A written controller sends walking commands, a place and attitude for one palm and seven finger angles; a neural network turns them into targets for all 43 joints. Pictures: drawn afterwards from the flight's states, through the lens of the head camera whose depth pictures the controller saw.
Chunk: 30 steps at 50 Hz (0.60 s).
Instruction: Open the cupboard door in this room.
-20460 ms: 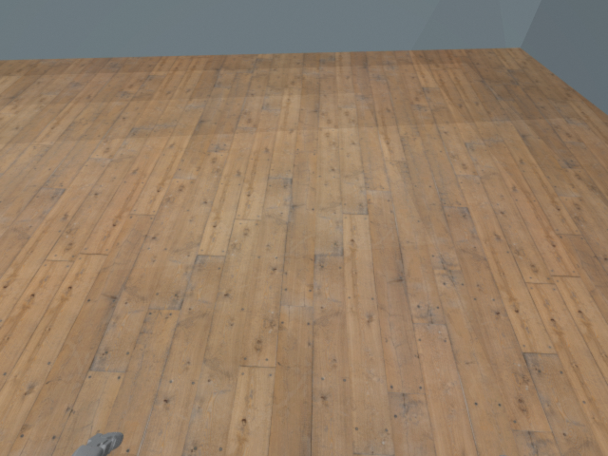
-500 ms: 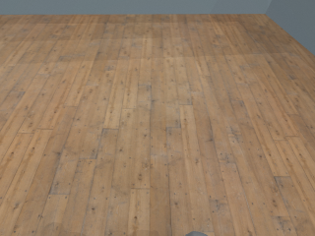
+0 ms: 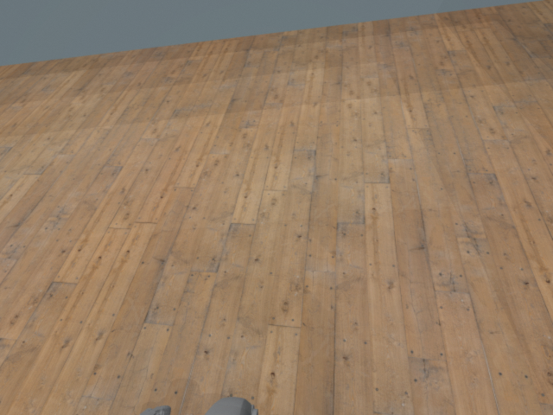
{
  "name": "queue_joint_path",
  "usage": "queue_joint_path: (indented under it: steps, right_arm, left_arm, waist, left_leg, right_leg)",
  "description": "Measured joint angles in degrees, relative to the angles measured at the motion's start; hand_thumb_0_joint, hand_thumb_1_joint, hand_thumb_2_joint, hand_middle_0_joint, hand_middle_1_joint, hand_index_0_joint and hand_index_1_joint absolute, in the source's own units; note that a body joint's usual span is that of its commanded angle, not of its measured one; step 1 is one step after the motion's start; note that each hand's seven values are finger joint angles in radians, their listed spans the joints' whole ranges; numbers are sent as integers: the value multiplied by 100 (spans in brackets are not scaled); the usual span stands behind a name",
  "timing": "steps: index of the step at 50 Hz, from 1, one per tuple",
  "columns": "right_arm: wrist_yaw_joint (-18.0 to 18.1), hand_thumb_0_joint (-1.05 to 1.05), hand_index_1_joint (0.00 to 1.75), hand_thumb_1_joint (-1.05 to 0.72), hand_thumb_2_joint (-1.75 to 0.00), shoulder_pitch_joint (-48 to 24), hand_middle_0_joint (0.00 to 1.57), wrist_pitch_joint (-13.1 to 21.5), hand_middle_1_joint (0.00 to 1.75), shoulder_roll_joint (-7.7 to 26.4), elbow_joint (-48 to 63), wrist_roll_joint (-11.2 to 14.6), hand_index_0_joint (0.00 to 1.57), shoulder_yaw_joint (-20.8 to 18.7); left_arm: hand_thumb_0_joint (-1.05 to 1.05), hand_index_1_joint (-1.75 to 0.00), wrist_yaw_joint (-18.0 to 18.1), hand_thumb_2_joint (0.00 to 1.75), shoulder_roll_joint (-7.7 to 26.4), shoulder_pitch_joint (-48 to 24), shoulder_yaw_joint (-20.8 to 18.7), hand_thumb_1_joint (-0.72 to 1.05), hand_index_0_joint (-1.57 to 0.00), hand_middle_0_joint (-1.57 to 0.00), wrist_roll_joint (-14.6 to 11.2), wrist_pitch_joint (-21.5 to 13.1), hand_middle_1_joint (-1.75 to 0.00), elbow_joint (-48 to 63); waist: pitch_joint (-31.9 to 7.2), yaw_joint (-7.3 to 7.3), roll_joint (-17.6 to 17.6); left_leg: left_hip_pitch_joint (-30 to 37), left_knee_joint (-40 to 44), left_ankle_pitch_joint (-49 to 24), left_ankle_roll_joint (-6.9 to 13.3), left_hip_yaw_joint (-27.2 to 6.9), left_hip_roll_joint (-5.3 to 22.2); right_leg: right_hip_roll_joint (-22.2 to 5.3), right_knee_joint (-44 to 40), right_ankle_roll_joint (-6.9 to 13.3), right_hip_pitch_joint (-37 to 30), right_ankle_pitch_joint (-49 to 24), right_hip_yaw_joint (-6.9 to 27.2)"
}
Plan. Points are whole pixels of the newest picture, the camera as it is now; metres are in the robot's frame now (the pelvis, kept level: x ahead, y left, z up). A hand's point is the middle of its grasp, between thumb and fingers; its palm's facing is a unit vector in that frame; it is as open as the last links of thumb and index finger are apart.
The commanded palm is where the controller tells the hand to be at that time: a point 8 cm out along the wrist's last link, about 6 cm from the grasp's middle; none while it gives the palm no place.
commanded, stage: turn or walk to find it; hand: left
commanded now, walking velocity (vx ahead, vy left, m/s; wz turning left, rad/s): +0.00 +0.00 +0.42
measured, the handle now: out of the picture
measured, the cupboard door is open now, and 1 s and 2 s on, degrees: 0 0 0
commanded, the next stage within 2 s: stand and wait in 0.16 s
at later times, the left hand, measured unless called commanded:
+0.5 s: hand out of the picture -0.07 +0.22 -0.19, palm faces +0.15 -0.97 -0.20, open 7.3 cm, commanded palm none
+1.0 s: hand out of the picture +0.05 +0.20 -0.17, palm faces -0.17 -0.95 -0.26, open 7.3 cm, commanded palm none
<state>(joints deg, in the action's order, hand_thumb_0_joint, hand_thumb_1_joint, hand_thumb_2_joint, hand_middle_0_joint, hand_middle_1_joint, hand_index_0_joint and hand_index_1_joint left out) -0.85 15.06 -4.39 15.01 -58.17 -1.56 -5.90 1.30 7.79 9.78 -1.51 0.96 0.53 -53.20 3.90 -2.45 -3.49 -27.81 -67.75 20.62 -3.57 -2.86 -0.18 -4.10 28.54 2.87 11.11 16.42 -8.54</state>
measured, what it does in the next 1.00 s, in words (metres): steps on the spot: left foot, then right foot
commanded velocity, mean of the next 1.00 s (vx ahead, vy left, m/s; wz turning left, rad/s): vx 0.00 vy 0.00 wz -0.36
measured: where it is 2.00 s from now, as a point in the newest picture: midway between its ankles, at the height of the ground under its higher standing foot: outside the picture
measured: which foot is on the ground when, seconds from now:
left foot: up 0.00-0.32, down 0.34-0.74, up 0.76-1.00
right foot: down 0.00-0.36, up 0.38-0.72, down 0.74-1.00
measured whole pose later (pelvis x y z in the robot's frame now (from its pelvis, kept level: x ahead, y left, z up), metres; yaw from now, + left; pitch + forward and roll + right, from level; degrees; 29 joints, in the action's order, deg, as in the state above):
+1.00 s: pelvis -0.05 +0.01 -0.01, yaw -12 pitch +0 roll +1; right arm 0.7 8.8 -3.6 15.6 -56.0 -1.4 -4.8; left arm 0.2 11.8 11.1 -3.6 1.5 2.1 -54.4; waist 5.9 0.8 -0.7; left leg -25.5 -59.4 22.5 -3.6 0.9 3.6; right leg 1.2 28.3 2.4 16.8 11.4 -0.2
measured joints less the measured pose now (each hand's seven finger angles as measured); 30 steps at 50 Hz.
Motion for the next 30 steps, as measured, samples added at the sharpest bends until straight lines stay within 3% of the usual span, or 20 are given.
queue_joint_path:
  steps: [9,14,17,19,24,27,30]
  right_arm:
    - [8,1,30,-91,-90,-296,20,-54,30,11,-25,9,20,64]
    - [59,1,30,-91,-90,-681,20,62,30,-64,30,63,19,192]
    - [87,1,30,-91,-90,-886,20,259,30,-144,77,78,19,298]
    - [122,1,30,-91,-90,-998,20,395,30,-306,51,68,20,349]
    - [232,0,30,-90,-90,-1051,20,428,30,-641,64,21,20,500]
    - [229,0,30,-90,-90,-1047,20,377,30,-713,68,13,20,485]
    - [214,0,30,-91,-90,-1011,20,352,30,-721,100,27,20,385]
  left_arm:
    - [0,-30,16,90,136,386,-79,91,-21,-21,54,-31,-30,-155]
    - [0,-30,16,90,272,597,-94,91,-21,-21,111,-27,-30,-368]
    - [0,-30,20,90,331,791,-70,91,-21,-21,73,5,-30,-612]
    - [0,-30,21,90,409,857,-65,91,-20,-21,22,86,-30,-800]
    - [0,-30,-43,90,403,896,-114,91,-20,-20,6,338,-30,-1013]
    - [0,-30,-97,90,331,801,-168,91,-20,-20,16,377,-30,-925]
    - [0,-30,-130,90,292,686,-220,91,-20,-20,30,380,-30,-764]
  waist:
    - [50,235,152]
    - [107,502,293]
    - [37,611,282]
    - [28,664,436]
    - [-34,674,570]
    - [10,661,484]
    - [81,635,418]
  left_leg:
    - [369,672,200,-137,128,287]
    - [956,2132,464,-9,432,250]
    - [1605,3605,-361,113,587,265]
    - [1807,3853,-135,328,720,239]
    - [2004,3938,-238,392,945,260]
    - [2020,3939,-255,391,1059,333]
    - [1990,3873,-233,359,1226,421]
  right_leg:
    - [-146,-34,21,2,-14,-479]
    - [-226,107,-55,136,-7,-568]
    - [-128,279,-150,251,29,-544]
    - [-125,510,-255,336,193,-361]
    - [83,1897,-452,734,1150,470]
    - [93,2545,-521,977,1170,661]
    - [47,2671,-580,1090,1124,677]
